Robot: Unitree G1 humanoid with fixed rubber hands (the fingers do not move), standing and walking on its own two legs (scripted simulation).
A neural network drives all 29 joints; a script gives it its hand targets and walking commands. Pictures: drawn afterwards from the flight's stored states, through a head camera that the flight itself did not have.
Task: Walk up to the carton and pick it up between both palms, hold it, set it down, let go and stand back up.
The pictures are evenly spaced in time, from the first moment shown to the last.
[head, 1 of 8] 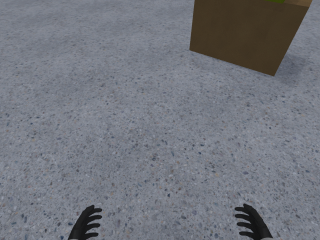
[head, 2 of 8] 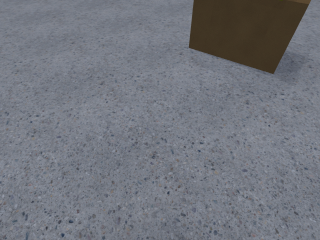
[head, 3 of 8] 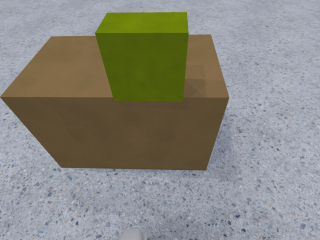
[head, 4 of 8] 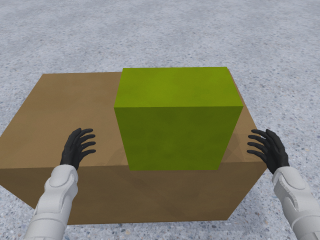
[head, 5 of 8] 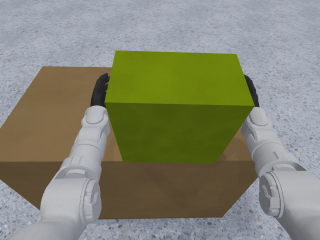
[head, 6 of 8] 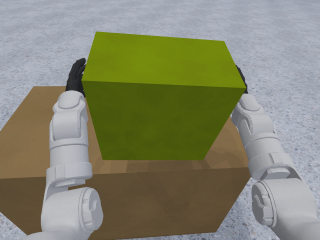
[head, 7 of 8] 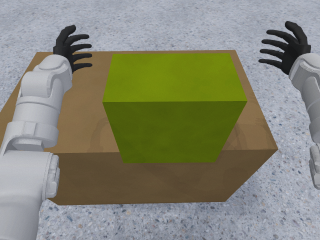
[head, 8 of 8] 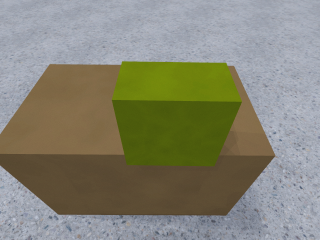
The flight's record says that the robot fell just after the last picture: no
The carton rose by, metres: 0.23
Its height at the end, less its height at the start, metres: +0.00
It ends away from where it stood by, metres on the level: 0.03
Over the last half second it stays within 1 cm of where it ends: yes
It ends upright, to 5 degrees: yes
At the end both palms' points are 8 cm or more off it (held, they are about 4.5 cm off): yes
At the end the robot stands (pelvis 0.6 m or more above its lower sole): yes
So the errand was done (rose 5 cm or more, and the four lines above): yes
